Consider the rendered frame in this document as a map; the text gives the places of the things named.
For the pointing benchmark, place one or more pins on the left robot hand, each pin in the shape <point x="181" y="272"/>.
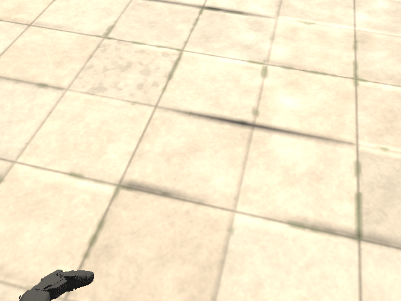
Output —
<point x="57" y="283"/>

